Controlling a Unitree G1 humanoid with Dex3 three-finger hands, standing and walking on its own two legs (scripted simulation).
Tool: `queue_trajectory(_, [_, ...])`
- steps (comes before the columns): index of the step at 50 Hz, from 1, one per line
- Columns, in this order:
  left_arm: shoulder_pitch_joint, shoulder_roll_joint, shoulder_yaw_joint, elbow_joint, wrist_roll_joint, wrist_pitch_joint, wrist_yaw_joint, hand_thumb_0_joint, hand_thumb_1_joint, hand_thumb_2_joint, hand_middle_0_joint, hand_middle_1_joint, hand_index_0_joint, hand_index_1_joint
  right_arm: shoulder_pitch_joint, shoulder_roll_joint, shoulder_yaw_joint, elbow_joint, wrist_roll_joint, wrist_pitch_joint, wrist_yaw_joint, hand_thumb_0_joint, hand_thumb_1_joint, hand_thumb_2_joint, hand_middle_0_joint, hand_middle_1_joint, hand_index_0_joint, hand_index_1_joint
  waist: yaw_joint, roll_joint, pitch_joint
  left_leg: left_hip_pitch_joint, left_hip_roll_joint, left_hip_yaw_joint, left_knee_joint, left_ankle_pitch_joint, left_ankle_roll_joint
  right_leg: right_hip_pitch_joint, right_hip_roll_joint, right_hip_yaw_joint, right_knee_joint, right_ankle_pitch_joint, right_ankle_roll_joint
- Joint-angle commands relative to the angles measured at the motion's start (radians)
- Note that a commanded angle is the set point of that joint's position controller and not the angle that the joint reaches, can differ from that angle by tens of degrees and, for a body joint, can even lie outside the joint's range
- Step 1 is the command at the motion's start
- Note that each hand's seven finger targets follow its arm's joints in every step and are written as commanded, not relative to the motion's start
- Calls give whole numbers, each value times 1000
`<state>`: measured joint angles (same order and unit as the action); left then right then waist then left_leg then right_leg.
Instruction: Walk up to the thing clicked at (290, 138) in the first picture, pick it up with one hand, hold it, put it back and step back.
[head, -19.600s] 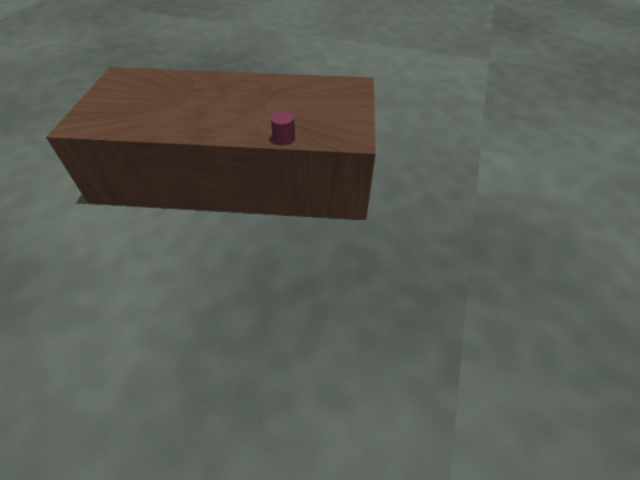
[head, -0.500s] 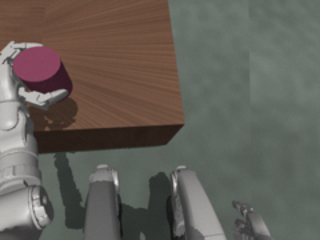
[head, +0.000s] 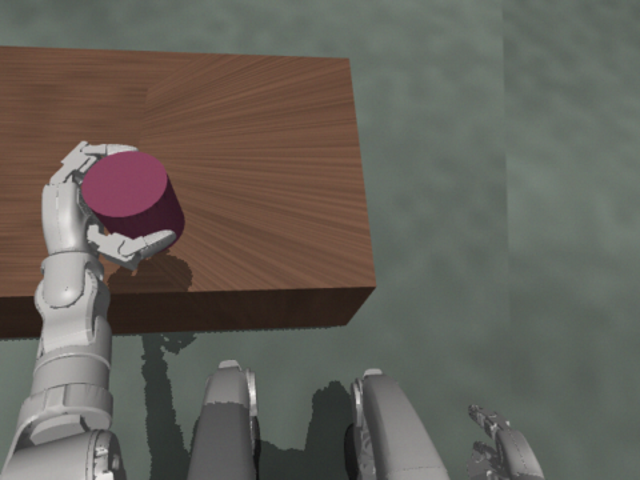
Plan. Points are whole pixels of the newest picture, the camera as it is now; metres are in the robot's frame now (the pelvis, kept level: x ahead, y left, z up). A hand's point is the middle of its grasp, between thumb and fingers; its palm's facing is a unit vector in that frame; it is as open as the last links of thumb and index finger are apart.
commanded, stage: lift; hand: left
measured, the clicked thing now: (138, 205) +0.42 +0.22 +0.02
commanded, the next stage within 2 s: hold in 1.16 s
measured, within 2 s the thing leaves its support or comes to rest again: neither
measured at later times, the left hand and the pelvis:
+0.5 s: hand (110, 208) +0.37 +0.20 +0.11, palm faces +0.18 -0.98 -0.04, open 11.7 cm; pelvis +0.01 +0.00 +0.08, yaw +3 degrees
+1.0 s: hand (118, 177) +0.37 +0.18 +0.15, palm faces +0.18 -0.98 -0.02, open 11.7 cm; pelvis +0.03 -0.01 +0.11, yaw +3 degrees
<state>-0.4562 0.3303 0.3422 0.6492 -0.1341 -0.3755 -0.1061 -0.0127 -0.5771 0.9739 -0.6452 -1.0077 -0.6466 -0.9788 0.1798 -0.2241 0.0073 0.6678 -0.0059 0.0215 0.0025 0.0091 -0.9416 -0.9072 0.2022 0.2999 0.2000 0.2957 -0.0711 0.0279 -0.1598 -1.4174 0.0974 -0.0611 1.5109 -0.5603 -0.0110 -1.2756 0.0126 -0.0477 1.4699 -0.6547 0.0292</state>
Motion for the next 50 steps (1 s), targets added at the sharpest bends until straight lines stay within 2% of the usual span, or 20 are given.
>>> queue_trajectory(1, [-235,171,11,-316,-34,-84,-1,0,-18,1154,-1160,-1343,-1203,-1320,87,-172,-69,-81,8,-29,-14,0,-929,-903,200,300,200,300,7,83,-523,575,-36,-5,-229,306,29,237,22,-1,-263,377,-46])
queue_trajectory(3, [-231,156,-10,-373,-38,-82,8,0,-41,1149,-1157,-1337,-1199,-1317,75,-165,-66,-87,11,-33,-16,0,-925,-902,200,300,200,300,14,125,-494,624,-38,-5,-271,297,20,241,20,-3,-288,355,-50])
queue_trajectory(4, [-193,157,8,-360,-43,-75,18,0,-24,1152,-1162,-1338,-1203,-1318,77,-169,-67,-90,15,-34,-19,0,-924,-902,200,300,200,300,21,102,-482,648,-35,-9,-288,311,20,256,21,-6,-298,363,-49])
queue_trajectory(5, [-214,147,-14,-407,-40,-76,22,0,-19,1163,-1171,-1345,-1211,-1326,71,-165,-66,-93,14,-35,-21,0,-921,-901,200,300,200,300,18,131,-456,657,-36,-11,-320,277,14,255,18,-7,-312,335,-52])
queue_trajectory(6, [-205,155,1,-409,-38,-72,38,0,-38,1168,-1159,-1339,-1196,-1324,71,-162,-66,-95,16,-36,-23,0,-923,-902,200,300,200,300,24,113,-447,668,-36,-7,-333,270,16,274,18,-2,-335,333,-49])
queue_trajectory(7, [-176,123,-30,-381,-36,-65,44,0,-35,1165,-1170,-1340,-1206,-1326,59,-158,-63,-102,18,-38,-26,0,-921,-902,200,300,200,300,11,104,-386,647,-38,-5,-355,234,14,281,17,-2,-352,312,-49])
queue_trajectory(10, [-146,100,-52,-405,-31,-62,61,0,-64,1150,-1159,-1325,-1194,-1312,57,-152,-65,-112,18,-44,-31,0,-928,-903,200,300,200,300,7,84,-372,680,-42,3,-398,228,15,337,15,2,-400,317,-46])
queue_trajectory(11, [-140,71,-86,-405,-29,-61,60,0,-75,1139,-1147,-1313,-1181,-1300,67,-154,-65,-109,17,-45,-32,0,-924,-902,200,300,200,300,-3,79,-385,706,-41,0,-406,246,15,351,15,-2,-402,334,-46])
queue_trajectory(16, [-135,64,-103,-417,-25,-68,61,0,-44,1123,-1157,-1308,-1190,-1295,45,-157,-67,-113,15,-57,-33,0,-925,-901,200,300,200,300,13,100,-313,759,-38,-15,-489,181,1,357,11,-13,-437,278,-51])
queue_trajectory(20, [-86,41,-109,-423,-39,-69,76,0,-59,1140,-1169,-1320,-1200,-1310,51,-147,-60,-127,16,-63,-34,0,-924,-901,200,300,200,300,19,57,-328,789,-48,14,-504,256,8,458,11,-8,-491,350,-45])
queue_trajectory(26, [-80,37,-118,-432,-27,-77,87,0,-76,1140,-1164,-1322,-1194,-1313,38,-139,-59,-130,14,-64,-34,0,-929,-902,200,300,200,300,26,59,-287,831,-50,18,-563,237,5,498,9,-6,-537,333,-45])
queue_trajectory(30, [-65,28,-121,-451,-43,-79,86,0,-50,1147,-1161,-1319,-1191,-1310,47,-134,-52,-130,15,-65,-34,0,-928,-902,200,300,200,300,29,36,-298,856,-52,28,-570,318,10,574,7,-1,-564,417,-39])
queue_trajectory(34, [-53,28,-123,-430,-27,-77,95,0,-44,1158,-1156,-1319,-1184,-1313,32,-134,-57,-132,12,-64,-33,0,-923,-902,200,300,200,300,34,31,-239,854,-56,40,-600,278,9,582,6,6,-597,386,-39])
queue_trajectory(36, [-51,6,-132,-441,-34,-79,95,0,-31,1168,-1151,-1324,-1179,-1318,35,-129,-57,-134,12,-65,-32,0,-924,-903,200,300,200,300,30,26,-249,875,-56,41,-612,282,9,599,6,5,-610,389,-37])
queue_trajectory(39, [-34,25,-117,-445,-39,-80,94,0,-16,1181,-1151,-1325,-1178,-1321,44,-137,-60,-135,13,-63,-35,0,-923,-903,200,300,200,300,35,17,-284,906,-58,48,-612,349,12,652,5,10,-620,456,-33])
queue_trajectory(41, [-29,7,-140,-455,-38,-82,86,0,-39,1180,-1156,-1330,-1183,-1326,52,-130,-57,-129,9,-62,-32,0,-924,-903,200,300,200,300,26,24,-280,931,-55,47,-613,381,14,658,6,12,-627,487,-30])
queue_trajectory(43, [-29,13,-127,-460,-41,-81,92,0,-24,1175,-1148,-1317,-1172,-1315,51,-132,-58,-126,11,-62,-33,0,-923,-903,200,300,200,300,30,-3,-267,922,-57,53,-614,402,19,686,5,17,-638,518,-26])
queue_trajectory(46, [-27,-2,-137,-451,-39,-76,97,0,-26,1175,-1160,-1329,-1187,-1324,42,-126,-56,-127,8,-60,-33,0,-923,-902,200,300,200,300,30,2,-246,928,-59,55,-627,413,19,702,5,17,-650,526,-25])
queue_trajectory(49, [-11,10,-123,-433,-34,-74,96,0,13,1212,-1176,-1346,-1198,-1345,53,-132,-62,-123,8,-55,-32,0,-914,-901,200,300,200,300,36,3,-262,946,-61,61,-633,440,21,727,2,22,-662,556,-23])
queue_trajectory(50, [-19,-7,-148,-441,-34,-77,91,0,-23,1205,-1191,-1355,-1213,-1356,37,-125,-57,-126,8,-56,-31,0,-920,-902,200,300,200,300,28,8,-215,931,-62,63,-641,414,20,718,1,24,-671,537,-23])
